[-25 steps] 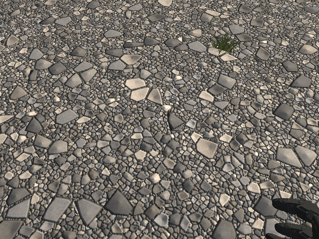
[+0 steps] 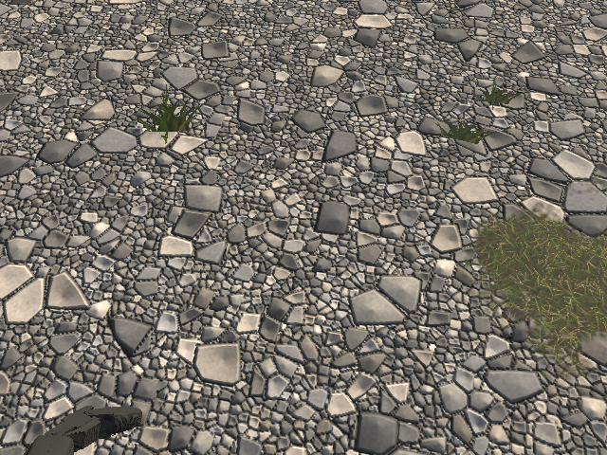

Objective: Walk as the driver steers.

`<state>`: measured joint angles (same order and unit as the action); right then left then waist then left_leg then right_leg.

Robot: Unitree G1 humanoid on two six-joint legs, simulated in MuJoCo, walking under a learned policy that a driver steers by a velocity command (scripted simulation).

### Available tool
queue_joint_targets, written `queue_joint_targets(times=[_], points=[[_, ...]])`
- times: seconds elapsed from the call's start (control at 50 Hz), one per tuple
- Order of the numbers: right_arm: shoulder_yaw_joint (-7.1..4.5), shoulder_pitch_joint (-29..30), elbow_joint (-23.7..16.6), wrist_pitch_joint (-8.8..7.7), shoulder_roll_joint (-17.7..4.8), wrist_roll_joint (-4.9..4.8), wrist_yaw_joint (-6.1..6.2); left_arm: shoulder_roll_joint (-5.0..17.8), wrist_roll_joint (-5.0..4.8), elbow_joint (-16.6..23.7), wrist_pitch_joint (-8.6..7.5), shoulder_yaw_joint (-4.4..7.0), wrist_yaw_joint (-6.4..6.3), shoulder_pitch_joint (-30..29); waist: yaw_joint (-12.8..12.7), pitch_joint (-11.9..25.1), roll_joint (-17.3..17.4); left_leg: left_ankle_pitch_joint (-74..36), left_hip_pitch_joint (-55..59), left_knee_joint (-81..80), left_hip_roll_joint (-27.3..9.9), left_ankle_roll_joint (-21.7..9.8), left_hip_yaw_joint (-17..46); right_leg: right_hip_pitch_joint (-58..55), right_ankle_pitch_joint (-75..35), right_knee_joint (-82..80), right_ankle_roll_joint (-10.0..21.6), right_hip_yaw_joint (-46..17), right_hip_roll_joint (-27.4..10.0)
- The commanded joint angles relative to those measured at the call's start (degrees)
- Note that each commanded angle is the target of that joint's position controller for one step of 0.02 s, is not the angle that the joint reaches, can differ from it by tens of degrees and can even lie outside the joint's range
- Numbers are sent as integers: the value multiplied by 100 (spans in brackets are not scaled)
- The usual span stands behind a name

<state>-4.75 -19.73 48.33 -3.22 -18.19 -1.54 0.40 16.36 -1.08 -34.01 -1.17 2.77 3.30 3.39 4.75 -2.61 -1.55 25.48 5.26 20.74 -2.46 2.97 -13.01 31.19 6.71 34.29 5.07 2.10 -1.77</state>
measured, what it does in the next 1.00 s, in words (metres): walks ahead, turning left: left foot, then right foot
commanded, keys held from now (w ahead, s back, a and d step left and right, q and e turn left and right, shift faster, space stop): w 0.04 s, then w+q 0.70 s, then no key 0.26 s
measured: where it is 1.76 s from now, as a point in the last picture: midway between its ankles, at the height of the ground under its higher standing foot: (264, 356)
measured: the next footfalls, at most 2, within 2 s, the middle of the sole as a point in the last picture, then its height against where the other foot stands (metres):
left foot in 0.56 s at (250, 439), level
right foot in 1.00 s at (299, 309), level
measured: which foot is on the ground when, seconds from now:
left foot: down 0.00-0.00, up 0.02-0.54, down 0.56-1.00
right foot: down 0.00-0.58, up 0.60-0.98, down 1.00-1.00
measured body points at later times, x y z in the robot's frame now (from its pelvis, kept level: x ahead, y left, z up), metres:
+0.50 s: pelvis +0.28 -0.01 +0.01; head +0.31 -0.01 +0.46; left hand +0.31 +0.28 -0.11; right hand +0.48 -0.23 -0.09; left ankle +0.45 +0.13 -0.69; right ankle +0.13 -0.09 -0.72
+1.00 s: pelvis +0.57 +0.03 +0.01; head +0.60 +0.04 +0.46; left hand +0.68 +0.33 -0.07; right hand +0.74 -0.21 -0.10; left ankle +0.45 +0.11 -0.72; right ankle +0.75 -0.03 -0.71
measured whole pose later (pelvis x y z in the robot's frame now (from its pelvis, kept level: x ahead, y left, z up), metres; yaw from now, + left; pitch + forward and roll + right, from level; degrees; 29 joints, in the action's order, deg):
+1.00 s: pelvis +0.57 +0.03 +0.01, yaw +20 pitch +2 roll +2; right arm -3.4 -17.1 42.7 -1.1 -16.8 -0.3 1.1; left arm 16.0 1.5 -40.1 -6.0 1.9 1.2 5.6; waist 3.3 -1.4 -1.8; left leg 23.1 -6.3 28.5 6.7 -3.1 7.9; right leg 28.5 -5.1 27.3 -0.3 -2.6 -0.5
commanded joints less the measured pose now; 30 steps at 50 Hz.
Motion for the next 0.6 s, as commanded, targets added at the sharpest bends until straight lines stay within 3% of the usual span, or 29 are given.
queue_joint_targets(times=[0.02, 0.04, 0.06, 0.08, 0.1, 0.12, 0.14, 0.18, 0.24, 0.34, 0.44, 0.5, 0.54, 0.56, 0.58, 0.6], points=[[-66, 112, -491, -39, -707, 165, 66, 1498, -33, -140, 72, 635, -196, 2262, -1378, 1486, -363, -3708, -2264, 3704, -766, -419, 117, -4019, -106, -274, 746, -1110, -382], [172, -397, -774, -195, -75, 284, -34, 1915, -42, 0, -13, 606, -187, 1934, -673, 2212, -1462, 937, -4402, 5412, 371, -170, 962, -5410, 1201, -1124, 1797, -4470, -1726], [48, 144, -640, -333, -696, 30, -119, 1256, -9, 15, -82, 443, -159, 2099, -1181, 2374, -587, 706, -4849, 5795, 113, -266, 1806, -5333, 1626, -1644, 1622, -4589, -1841], [16, 565, -778, -385, -813, -147, -145, 1061, 46, -59, -152, 365, -147, 1878, -1154, 1477, -460, 200, -5139, 5645, -119, -372, 1680, -4626, 1129, -1683, 1360, -3666, -1697], [49, 686, -740, -395, -719, -84, -101, 928, 46, -69, -191, 310, -151, 1512, -927, 1012, -29, -287, -4912, 5224, -404, -401, 1637, -3768, 437, -1684, 1146, -2922, -1466], [30, 693, -671, -361, -705, 21, -72, 751, 101, -60, -218, 249, -154, 1178, -723, 724, -33, -584, -4573, 4858, -572, -371, 1628, -3081, -257, -1768, 1021, -2364, -1262], [20, 475, -582, -277, -687, 23, -84, 612, 168, -44, -257, 193, -160, 1010, -525, 668, -171, -817, -4184, 4739, -691, -356, 1696, -2652, -618, -1942, 962, -2007, -1122], [45, 222, -437, -114, -499, 22, -84, 612, 166, -158, -367, 199, -160, 954, -387, 611, -190, -1091, -3913, 4531, -714, -253, 1661, -2251, -1016, -2266, 992, -1541, -1075], [69, 571, -499, 4, -363, 39, -44, 679, 203, -397, -468, 226, -204, 1055, -449, 223, -78, -1873, -4363, 3895, -657, -123, 1779, -2170, -1328, -2565, 869, -846, -978], [118, 1206, -647, -90, -189, 23, -160, 727, 200, -624, -484, 216, -301, 1148, -721, -38, -89, -3445, -4270, 2190, -339, -195, 1632, -2428, -1238, -2795, 455, 39, -807], [199, 1857, -1009, -120, -57, 33, -354, 825, 122, -974, -323, 268, -357, 1559, -985, -290, 21, -3071, -4764, 1393, -193, -434, 1374, -3612, -1963, -2500, 401, 308, -1187], [145, 1786, -1192, -105, -177, 49, -460, 997, 85, -991, -159, 319, -446, 1471, -778, -28, -191, -2123, -4421, 1296, 152, -699, 932, -4095, -4126, -1682, 268, 501, -1295], [-23, 1013, -1111, -52, -497, 55, -442, 1141, 90, -942, -61, 347, -539, 1363, -301, 558, -425, -1617, -3277, 1380, 558, -961, 666, -4022, -5720, -399, 109, 653, -1231], [-186, 138, -941, -43, -800, 46, -371, 1128, 67, -903, -46, 326, -578, 1245, 214, 1005, -265, -1999, -1888, 965, 673, -1202, 819, -3372, -5344, 834, -75, 786, -1026], [-328, -633, -837, 25, -1313, 37, -242, 838, 203, -784, -131, 199, -585, 1419, 410, 1658, 592, -2336, -82, 958, -388, -1626, 2439, -1901, -2801, 2669, -296, 814, -639], [-336, -379, -977, -15, -1480, -9, -233, 209, 247, -582, -319, -4, -437, 1883, -180, 2279, 1747, -1561, 1742, 239, -1680, -2903, 5767, 561, 2499, 4699, -692, -14, 762]])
